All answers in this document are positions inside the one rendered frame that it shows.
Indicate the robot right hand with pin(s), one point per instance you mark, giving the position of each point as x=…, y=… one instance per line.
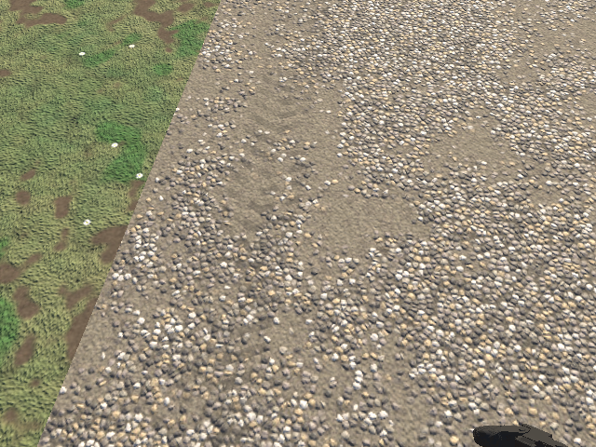
x=513, y=436

